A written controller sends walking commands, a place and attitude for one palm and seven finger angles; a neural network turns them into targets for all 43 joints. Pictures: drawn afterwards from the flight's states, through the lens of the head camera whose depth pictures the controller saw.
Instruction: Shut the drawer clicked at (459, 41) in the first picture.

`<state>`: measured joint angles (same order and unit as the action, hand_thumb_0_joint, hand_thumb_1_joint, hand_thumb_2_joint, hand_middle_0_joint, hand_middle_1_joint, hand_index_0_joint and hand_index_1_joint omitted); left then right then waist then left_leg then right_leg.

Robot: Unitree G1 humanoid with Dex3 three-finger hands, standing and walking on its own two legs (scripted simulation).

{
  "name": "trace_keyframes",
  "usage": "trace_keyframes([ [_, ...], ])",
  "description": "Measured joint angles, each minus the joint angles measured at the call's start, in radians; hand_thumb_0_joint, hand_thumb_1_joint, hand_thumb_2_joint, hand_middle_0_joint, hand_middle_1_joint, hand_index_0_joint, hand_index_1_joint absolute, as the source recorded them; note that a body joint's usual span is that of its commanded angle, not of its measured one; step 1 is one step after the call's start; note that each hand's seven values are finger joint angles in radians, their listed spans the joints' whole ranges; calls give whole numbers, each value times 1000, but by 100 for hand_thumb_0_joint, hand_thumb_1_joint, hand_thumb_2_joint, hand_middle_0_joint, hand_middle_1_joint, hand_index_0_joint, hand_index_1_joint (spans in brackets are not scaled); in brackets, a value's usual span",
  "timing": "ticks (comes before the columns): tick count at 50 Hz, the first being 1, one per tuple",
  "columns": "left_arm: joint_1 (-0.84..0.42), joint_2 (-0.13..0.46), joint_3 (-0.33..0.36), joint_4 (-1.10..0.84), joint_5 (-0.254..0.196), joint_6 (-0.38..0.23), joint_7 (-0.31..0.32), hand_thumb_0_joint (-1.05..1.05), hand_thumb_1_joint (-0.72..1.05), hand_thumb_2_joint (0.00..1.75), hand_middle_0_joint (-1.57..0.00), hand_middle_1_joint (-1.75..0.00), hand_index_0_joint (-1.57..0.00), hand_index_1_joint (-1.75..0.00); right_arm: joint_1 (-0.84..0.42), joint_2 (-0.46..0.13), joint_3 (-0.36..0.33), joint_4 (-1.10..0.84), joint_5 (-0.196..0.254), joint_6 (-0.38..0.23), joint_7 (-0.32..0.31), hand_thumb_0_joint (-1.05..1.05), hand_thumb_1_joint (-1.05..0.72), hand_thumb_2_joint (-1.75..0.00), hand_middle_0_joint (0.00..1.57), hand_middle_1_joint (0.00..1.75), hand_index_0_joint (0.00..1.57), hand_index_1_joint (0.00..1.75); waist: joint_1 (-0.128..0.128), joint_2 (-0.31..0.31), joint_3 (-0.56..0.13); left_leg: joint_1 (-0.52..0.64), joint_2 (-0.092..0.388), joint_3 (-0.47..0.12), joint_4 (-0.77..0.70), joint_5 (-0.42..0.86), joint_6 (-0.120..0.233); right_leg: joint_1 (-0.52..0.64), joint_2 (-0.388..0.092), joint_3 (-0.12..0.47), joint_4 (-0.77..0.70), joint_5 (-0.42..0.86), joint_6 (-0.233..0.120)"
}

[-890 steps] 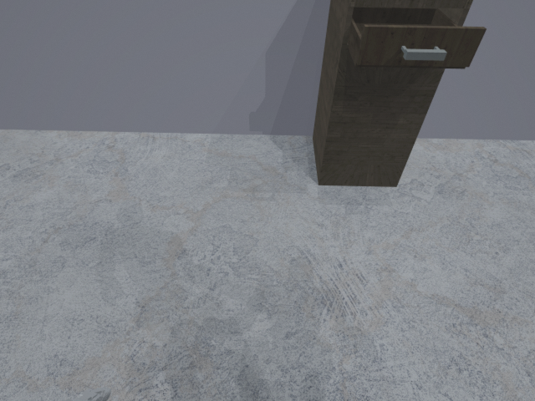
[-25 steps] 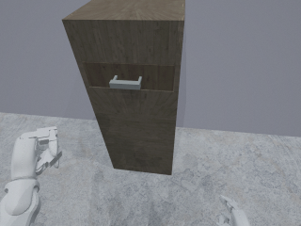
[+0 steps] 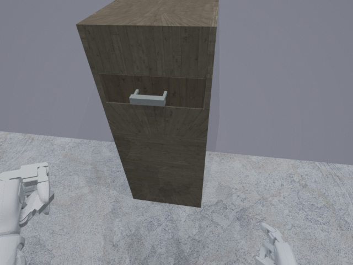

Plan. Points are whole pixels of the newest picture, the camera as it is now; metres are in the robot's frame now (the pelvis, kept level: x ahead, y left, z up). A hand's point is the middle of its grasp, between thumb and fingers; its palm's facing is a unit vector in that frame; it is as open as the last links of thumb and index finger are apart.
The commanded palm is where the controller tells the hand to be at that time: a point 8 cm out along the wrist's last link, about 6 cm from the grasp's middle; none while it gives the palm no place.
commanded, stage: step back with the hand held close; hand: left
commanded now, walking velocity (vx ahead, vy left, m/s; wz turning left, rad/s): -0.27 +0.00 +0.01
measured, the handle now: (149, 96) +0.65 +0.18 +0.05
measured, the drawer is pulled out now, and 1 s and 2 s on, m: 0.00 0.00 0.00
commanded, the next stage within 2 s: stop stepping back and stand still in 1.28 s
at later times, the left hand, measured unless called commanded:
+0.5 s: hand (27, 214) +0.14 +0.26 +0.16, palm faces +0.36 -0.79 -0.50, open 3.3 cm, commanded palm +0.09 +0.30 +0.17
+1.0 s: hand (24, 247) +0.10 +0.24 +0.15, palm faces +0.28 -0.83 -0.48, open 3.3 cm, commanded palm +0.02 +0.28 +0.17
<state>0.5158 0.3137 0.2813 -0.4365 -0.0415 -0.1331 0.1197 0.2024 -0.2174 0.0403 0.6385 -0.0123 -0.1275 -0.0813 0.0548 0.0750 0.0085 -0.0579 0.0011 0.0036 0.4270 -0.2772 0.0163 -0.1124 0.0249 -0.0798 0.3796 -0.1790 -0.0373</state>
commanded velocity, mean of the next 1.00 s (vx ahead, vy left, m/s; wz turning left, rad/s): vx -0.31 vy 0.00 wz -0.01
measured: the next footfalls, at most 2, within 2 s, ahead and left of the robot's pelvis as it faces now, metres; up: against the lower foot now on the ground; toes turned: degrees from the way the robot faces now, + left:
right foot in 1.00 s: -0.22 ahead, -0.10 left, +0.00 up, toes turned -2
left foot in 1.28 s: -0.13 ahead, +0.07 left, +0.00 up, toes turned +1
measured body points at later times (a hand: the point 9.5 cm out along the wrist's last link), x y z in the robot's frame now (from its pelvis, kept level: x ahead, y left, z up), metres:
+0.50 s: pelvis -0.05 +0.02 -0.01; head -0.03 +0.01 +0.44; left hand +0.12 +0.30 +0.18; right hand +0.14 -0.21 -0.09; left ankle -0.02 +0.11 -0.74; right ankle +0.03 -0.09 -0.74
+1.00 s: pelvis -0.12 +0.01 -0.01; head -0.05 +0.03 +0.44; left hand +0.08 +0.28 +0.18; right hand +0.07 -0.21 -0.09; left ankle -0.02 +0.11 -0.74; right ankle -0.26 -0.10 -0.73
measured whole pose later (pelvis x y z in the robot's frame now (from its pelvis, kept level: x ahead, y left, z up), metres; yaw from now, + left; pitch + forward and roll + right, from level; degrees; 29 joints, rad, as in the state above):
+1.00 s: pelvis -0.12 +0.01 -0.01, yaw -2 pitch +8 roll -1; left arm 0.60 0.43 0.38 -0.62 -0.03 -0.26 0.13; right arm 0.14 -0.16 0.03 0.61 -0.04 -0.13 -0.05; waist 0.02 -0.04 0.00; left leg -0.48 0.00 0.03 0.39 -0.04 0.03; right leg -0.16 0.03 0.01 0.49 -0.35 0.01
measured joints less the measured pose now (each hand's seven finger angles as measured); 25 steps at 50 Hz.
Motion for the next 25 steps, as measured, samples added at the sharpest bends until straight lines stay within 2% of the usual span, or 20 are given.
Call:
trace_keyframes([
  [4, 21, 17, 43, -24, 3, -40, 0, 2, 89, 90, -141, -160, -140, -160, -6, -8, -11, -20, -1, 39, 11, 1, -91, -90, 21, 30, 20, 30, -32, 1, -12, -71, 0, -8, 30, -4, 3, -53, 0, -8, -2, 11, 2],
  [10, 72, 35, 45, -50, -1, -55, -2, 2, 89, 90, -140, -160, -140, -160, -16, -27, -42, -36, 8, 91, 9, 1, -91, -90, 20, 30, 20, 30, -55, -15, 4, -139, -26, 5, 30, 16, 18, -139, -28, 4, 34, 17, 19],
  [18, 119, 86, 74, -108, 2, -50, 2, 2, 89, 90, -140, -160, -140, -160, -12, -15, -55, -69, 16, 119, -6, 1, -91, -90, 20, 30, 20, 30, -49, -50, 11, -190, -53, 24, 65, 23, 33, -215, -57, 24, 115, 3, 35],
  [25, 92, 73, 88, -118, 20, -70, 11, 2, 89, 90, -140, -160, -140, -160, -24, 2, -39, -94, 16, 104, -6, 1, -91, -90, 20, 30, 20, 30, -40, -62, 3, -246, -52, 30, 127, 21, 38, -264, -58, 27, 161, 10, 33],
])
